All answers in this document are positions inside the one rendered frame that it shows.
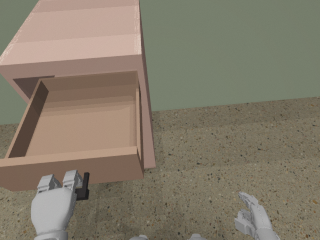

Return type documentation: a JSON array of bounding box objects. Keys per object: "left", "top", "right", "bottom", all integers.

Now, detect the left robot hand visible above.
[{"left": 31, "top": 169, "right": 83, "bottom": 235}]

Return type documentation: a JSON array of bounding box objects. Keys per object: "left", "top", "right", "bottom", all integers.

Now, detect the left robot forearm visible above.
[{"left": 34, "top": 230, "right": 68, "bottom": 240}]

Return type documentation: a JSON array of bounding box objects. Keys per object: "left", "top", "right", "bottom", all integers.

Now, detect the drawer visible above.
[{"left": 0, "top": 70, "right": 145, "bottom": 192}]

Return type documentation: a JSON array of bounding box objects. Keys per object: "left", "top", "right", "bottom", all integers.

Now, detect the right robot hand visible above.
[{"left": 234, "top": 191, "right": 273, "bottom": 238}]

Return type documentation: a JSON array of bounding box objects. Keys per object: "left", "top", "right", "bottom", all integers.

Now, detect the handle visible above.
[{"left": 75, "top": 172, "right": 90, "bottom": 201}]

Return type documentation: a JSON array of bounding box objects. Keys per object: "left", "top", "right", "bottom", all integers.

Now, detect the right robot forearm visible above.
[{"left": 254, "top": 228, "right": 280, "bottom": 240}]

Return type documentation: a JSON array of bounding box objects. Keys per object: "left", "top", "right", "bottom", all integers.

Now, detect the right robot shin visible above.
[{"left": 191, "top": 233, "right": 201, "bottom": 238}]

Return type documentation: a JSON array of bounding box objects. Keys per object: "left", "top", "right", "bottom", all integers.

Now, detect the cabinet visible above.
[{"left": 0, "top": 0, "right": 156, "bottom": 169}]

